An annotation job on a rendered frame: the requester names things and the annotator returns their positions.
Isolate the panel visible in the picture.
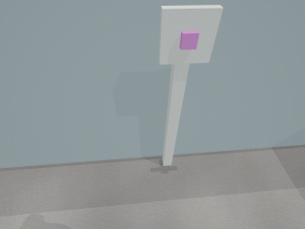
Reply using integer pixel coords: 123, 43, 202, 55
158, 5, 224, 166

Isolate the button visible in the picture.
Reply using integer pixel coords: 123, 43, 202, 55
179, 31, 199, 50

